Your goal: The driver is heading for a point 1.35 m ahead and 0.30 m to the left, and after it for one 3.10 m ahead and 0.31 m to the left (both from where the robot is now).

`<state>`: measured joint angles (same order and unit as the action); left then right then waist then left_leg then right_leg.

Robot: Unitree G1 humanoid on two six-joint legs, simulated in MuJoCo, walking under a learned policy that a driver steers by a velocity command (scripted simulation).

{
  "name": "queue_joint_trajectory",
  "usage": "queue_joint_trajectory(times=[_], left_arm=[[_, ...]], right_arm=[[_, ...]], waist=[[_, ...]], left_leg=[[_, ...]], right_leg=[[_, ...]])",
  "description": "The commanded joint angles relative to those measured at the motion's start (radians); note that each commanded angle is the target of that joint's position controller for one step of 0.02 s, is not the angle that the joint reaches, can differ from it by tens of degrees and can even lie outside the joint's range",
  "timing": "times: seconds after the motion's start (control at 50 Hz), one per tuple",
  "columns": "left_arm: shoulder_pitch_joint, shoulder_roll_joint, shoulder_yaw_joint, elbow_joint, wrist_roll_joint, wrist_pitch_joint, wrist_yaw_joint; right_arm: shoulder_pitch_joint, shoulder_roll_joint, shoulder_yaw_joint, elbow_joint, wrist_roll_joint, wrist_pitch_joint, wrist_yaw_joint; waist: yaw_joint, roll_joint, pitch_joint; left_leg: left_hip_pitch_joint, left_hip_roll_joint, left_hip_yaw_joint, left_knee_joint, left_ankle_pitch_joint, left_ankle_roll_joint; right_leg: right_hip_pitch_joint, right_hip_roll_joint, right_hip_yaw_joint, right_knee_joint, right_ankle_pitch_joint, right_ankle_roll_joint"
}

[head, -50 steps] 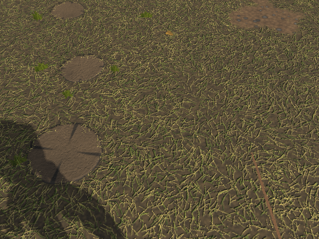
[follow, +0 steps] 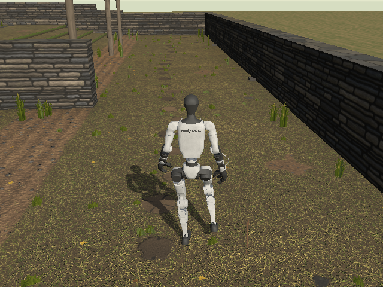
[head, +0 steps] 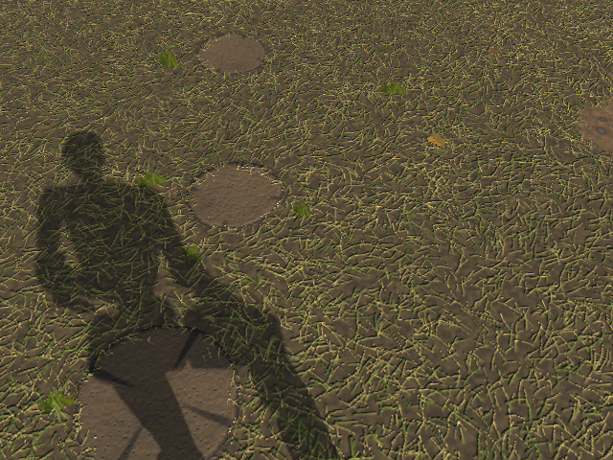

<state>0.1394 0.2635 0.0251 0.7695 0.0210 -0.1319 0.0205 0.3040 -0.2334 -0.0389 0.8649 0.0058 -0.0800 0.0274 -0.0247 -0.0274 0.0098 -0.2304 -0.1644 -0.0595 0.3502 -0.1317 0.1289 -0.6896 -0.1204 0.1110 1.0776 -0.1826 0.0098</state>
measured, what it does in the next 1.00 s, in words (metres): walks ahead, turning left: right foot, then left foot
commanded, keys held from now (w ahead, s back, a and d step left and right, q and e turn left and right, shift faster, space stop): w+q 0.58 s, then w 0.42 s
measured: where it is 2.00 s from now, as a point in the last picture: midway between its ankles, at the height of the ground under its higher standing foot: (183, 286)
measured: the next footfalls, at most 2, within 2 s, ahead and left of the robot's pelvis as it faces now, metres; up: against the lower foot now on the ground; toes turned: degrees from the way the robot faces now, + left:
right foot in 0.24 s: +0.31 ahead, -0.14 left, +0.00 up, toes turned +13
left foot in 0.76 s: +0.49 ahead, +0.20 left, +0.00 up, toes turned +27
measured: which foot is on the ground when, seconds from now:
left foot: down 0.00-0.24, up 0.26-0.74, down 0.76-1.00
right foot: up 0.00-0.22, down 0.24-0.76, up 0.78-1.00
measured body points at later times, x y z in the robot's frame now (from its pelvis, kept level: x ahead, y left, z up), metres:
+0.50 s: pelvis +0.26 -0.05 +0.01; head +0.29 -0.05 +0.45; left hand +0.23 +0.24 -0.11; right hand +0.49 -0.26 -0.10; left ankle +0.28 +0.13 -0.65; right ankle +0.27 -0.15 -0.74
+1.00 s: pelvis +0.48 +0.12 +0.00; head +0.50 +0.14 +0.45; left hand +0.47 +0.42 -0.11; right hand +0.68 -0.09 -0.10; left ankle +0.45 +0.18 -0.74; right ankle +0.60 -0.02 -0.65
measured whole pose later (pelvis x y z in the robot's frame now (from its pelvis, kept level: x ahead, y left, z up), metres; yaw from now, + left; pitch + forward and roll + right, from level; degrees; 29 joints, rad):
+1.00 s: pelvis +0.48 +0.12 +0.00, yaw +27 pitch +2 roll +1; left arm 0.20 0.30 0.05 0.79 -0.01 -0.08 0.00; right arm 0.32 -0.25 -0.06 0.75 0.00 -0.08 0.04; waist -0.02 -0.05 0.01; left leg -0.20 -0.08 0.03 0.34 -0.17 0.09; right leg -0.64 -0.14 0.03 1.09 -0.22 0.00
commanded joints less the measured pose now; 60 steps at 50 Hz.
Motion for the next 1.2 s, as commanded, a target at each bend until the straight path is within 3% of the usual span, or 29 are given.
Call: queue_joint_trajectory(times=[0.02,0.06,0.14,0.18,0.22,0.24,0.26,0.28,0.3,0.32,0.34,0.38,0.48,0.58,0.66,0.72,0.74,0.76,0.78,0.8,0.82,0.84,0.86,0.88,0.9,0.94,1.0,1.1,1.2], left_arm=[[0.002,0.047,0.013,-0.067,0.010,0.011,0.017],[-0.082,0.033,0.006,-0.095,-0.005,0.009,0.015],[-0.163,0.083,0.019,-0.139,-0.028,-0.005,-0.005],[-0.149,0.111,0.031,-0.145,-0.031,-0.020,-0.017],[0.001,0.145,0.053,-0.112,-0.025,-0.032,-0.014],[0.161,0.201,0.069,-0.094,-0.010,-0.035,-0.005],[0.272,0.278,0.093,-0.063,0.001,-0.017,-0.004],[0.261,0.190,0.079,-0.074,-0.013,-0.009,-0.009],[0.225,0.126,0.063,-0.089,-0.018,-0.004,-0.007],[0.175,0.115,0.056,-0.096,-0.016,0.003,-0.008],[0.138,0.099,0.050,-0.091,-0.015,0.007,-0.011],[0.110,0.081,0.045,-0.078,-0.011,0.006,-0.018],[0.140,0.126,0.066,-0.034,-0.014,0.000,-0.024],[0.164,0.161,0.072,-0.002,-0.020,0.017,-0.012],[0.230,0.183,0.075,0.042,-0.042,0.033,-0.018],[0.223,0.220,0.082,0.059,-0.054,0.049,-0.017],[0.209,0.229,0.082,0.063,-0.055,0.056,-0.013],[0.218,0.210,0.072,0.062,-0.051,0.057,-0.008],[0.221,0.150,0.046,0.026,-0.014,0.049,-0.007],[0.340,0.050,0.012,0.013,-0.020,0.023,-0.025],[0.232,0.155,0.040,0.019,-0.059,0.004,-0.033],[0.142,0.167,0.045,-0.019,-0.076,-0.001,-0.032],[0.115,0.148,0.041,-0.019,-0.059,0.000,-0.023],[0.116,0.146,0.046,-0.014,-0.038,0.008,-0.018],[0.155,0.136,0.048,-0.006,-0.035,0.021,-0.021],[0.187,0.105,0.046,0.005,-0.034,0.044,-0.021],[0.103,0.090,0.044,-0.025,-0.021,0.057,-0.014],[-0.057,0.055,0.030,-0.067,-0.026,0.042,-0.032],[-0.188,0.059,0.024,-0.123,-0.036,0.028,-0.062]], right_arm=[[-0.044,-0.159,-0.038,-0.092,0.010,-0.018,-0.025],[0.009,-0.168,-0.043,-0.086,0.021,-0.009,-0.031],[0.060,-0.161,-0.044,-0.085,0.028,0.006,-0.036],[0.052,-0.166,-0.046,-0.095,0.020,0.014,-0.042],[0.022,-0.132,-0.034,-0.115,0.013,0.019,-0.042],[0.006,-0.070,-0.011,-0.137,0.002,0.012,-0.036],[0.129,-0.024,0.005,-0.167,0.029,-0.001,-0.031],[0.134,-0.127,-0.012,-0.154,0.042,-0.003,-0.033],[0.044,-0.187,-0.030,-0.161,0.038,0.005,-0.033],[-0.002,-0.174,-0.031,-0.172,0.024,0.012,-0.035],[-0.030,-0.156,-0.033,-0.186,0.014,0.014,-0.032],[-0.019,-0.118,-0.034,-0.194,0.023,0.027,-0.024],[-0.083,-0.082,-0.029,-0.245,0.016,0.041,-0.019],[-0.230,-0.062,-0.021,-0.288,0.016,0.030,0.009],[-0.327,-0.051,-0.013,-0.336,0.023,0.024,0.029],[-0.291,-0.094,-0.031,-0.346,0.013,0.021,0.032],[-0.180,-0.127,-0.052,-0.317,0.010,0.020,0.029],[-0.017,-0.182,-0.082,-0.267,0.009,0.023,0.017],[0.155,-0.280,-0.109,-0.235,0.004,0.031,-0.006],[0.134,-0.335,-0.103,-0.236,0.001,0.024,-0.002],[0.146,-0.237,-0.080,-0.234,0.001,0.017,0.004],[0.086,-0.205,-0.067,-0.226,0.003,0.010,0.007],[0.010,-0.176,-0.057,-0.230,0.008,0.006,0.008],[-0.046,-0.143,-0.048,-0.234,0.003,0.003,0.012],[-0.070,-0.124,-0.042,-0.235,-0.005,-0.003,0.013],[-0.073,-0.126,-0.045,-0.218,-0.003,-0.019,0.012],[-0.034,-0.147,-0.050,-0.179,-0.005,-0.028,-0.002],[0.036,-0.167,-0.049,-0.133,0.002,-0.013,-0.023],[0.112,-0.192,-0.054,-0.076,0.012,0.002,-0.029]], waist=[[0.026,0.063,0.013],[-0.019,0.089,-0.003],[-0.050,0.108,-0.027],[-0.027,0.132,-0.034],[0.054,0.147,-0.097],[0.125,0.061,-0.221],[0.084,-0.277,-0.348],[0.096,-0.235,-0.303],[0.118,-0.115,-0.173],[0.101,-0.028,-0.097],[0.080,-0.015,-0.040],[0.045,-0.064,-0.007],[0.043,-0.049,0.002],[0.091,-0.042,0.030],[0.111,-0.037,0.074],[0.051,-0.071,0.035],[-0.023,-0.074,-0.033],[-0.097,-0.054,-0.129],[-0.147,0.107,-0.266],[-0.036,0.300,-0.417],[-0.101,0.155,-0.381],[-0.082,0.142,-0.220],[-0.039,0.070,-0.142],[-0.001,0.070,-0.093],[0.034,0.099,-0.089],[0.059,0.095,-0.077],[0.047,0.074,-0.019],[-0.015,0.081,0.027],[-0.060,0.085,0.068]], left_leg=[[-0.212,0.201,-0.182,-0.153,0.115,0.143],[-0.152,0.198,-0.203,-0.122,0.060,0.117],[0.014,0.256,-0.336,-0.032,-0.043,0.105],[0.066,0.279,-0.400,0.033,-0.029,0.094],[0.036,0.226,-0.386,0.172,0.030,0.052],[-0.085,0.164,-0.291,0.439,-0.034,0.009],[-0.436,0.030,-0.128,0.725,-0.383,-0.056],[-0.586,0.116,-0.139,0.897,-0.432,-0.069],[-0.624,0.151,-0.136,0.960,-0.336,-0.078],[-0.597,0.184,-0.105,0.961,-0.253,-0.091],[-0.577,0.208,-0.100,0.919,-0.198,-0.098],[-0.505,0.244,-0.065,0.876,-0.152,-0.104],[-0.556,0.267,-0.051,0.744,-0.030,-0.129],[-0.513,0.259,0.015,0.467,0.170,-0.114],[-0.466,0.233,0.059,0.330,0.086,-0.075],[-0.323,0.169,0.118,0.257,-0.055,-0.017],[-0.156,0.128,0.144,0.199,-0.022,0.009],[0.108,0.105,0.139,0.173,0.046,0.036],[0.445,0.327,-0.155,0.210,0.145,0.100],[0.665,0.544,-0.662,0.063,-0.031,0.264],[0.605,0.535,-0.652,-0.007,-0.082,0.225],[0.465,0.495,-0.478,-0.021,0.003,0.181],[0.311,0.449,-0.360,-0.034,0.102,0.149],[0.194,0.405,-0.273,-0.061,0.169,0.132],[0.125,0.384,-0.231,-0.096,0.184,0.126],[0.065,0.369,-0.180,-0.151,0.220,0.141],[0.052,0.360,-0.115,-0.190,0.280,0.141],[0.106,0.332,-0.042,-0.204,0.216,0.093],[0.236,0.390,-0.061,-0.156,0.177,0.083]], right_leg=[[0.153,0.044,-0.071,-0.238,0.191,0.035],[0.174,0.082,-0.067,-0.408,0.257,0.040],[0.181,0.109,-0.025,-0.560,0.210,0.037],[0.233,0.121,-0.019,-0.607,0.120,0.011],[0.462,0.100,-0.028,-0.671,0.092,-0.047],[0.718,-0.063,0.112,-0.658,0.058,-0.120],[1.053,-0.289,0.535,-0.717,-0.117,-0.291],[1.041,-0.330,0.676,-0.762,-0.314,-0.289],[0.927,-0.287,0.534,-0.774,-0.292,-0.241],[0.806,-0.239,0.393,-0.789,-0.160,-0.209],[0.713,-0.192,0.298,-0.817,-0.053,-0.196],[0.602,-0.128,0.145,-0.871,0.050,-0.174],[0.607,-0.132,-0.029,-0.909,0.285,-0.204],[0.648,-0.124,-0.166,-0.904,0.287,-0.170],[0.706,-0.163,-0.183,-0.894,0.286,-0.168],[0.759,-0.180,-0.211,-0.772,0.622,-0.152],[0.745,-0.158,-0.247,-0.632,0.773,-0.132],[0.635,-0.117,-0.284,-0.430,0.777,-0.102],[0.353,-0.056,-0.299,-0.076,0.335,-0.057],[0.028,0.111,-0.149,0.215,-0.422,-0.021],[-0.061,0.076,-0.023,0.298,-0.391,-0.033],[-0.110,0.040,-0.048,0.276,-0.296,-0.044],[-0.070,-0.003,-0.056,0.209,-0.203,-0.042],[-0.017,-0.026,-0.056,0.153,-0.150,-0.036],[0.047,-0.044,-0.045,0.127,-0.107,-0.032],[0.082,-0.044,-0.055,0.086,-0.063,-0.015],[0.001,-0.044,-0.057,-0.031,0.050,0.013],[-0.012,-0.006,-0.083,-0.343,0.289,0.006],[-0.030,0.032,-0.096,-0.502,0.255,-0.025]])
Velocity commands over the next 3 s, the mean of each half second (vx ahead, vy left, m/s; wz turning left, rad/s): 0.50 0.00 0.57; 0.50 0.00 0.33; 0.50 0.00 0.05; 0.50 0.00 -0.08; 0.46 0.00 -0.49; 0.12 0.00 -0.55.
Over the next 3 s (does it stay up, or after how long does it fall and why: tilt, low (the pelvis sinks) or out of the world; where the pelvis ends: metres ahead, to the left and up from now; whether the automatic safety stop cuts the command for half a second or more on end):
stays up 1.35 0.45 -0.01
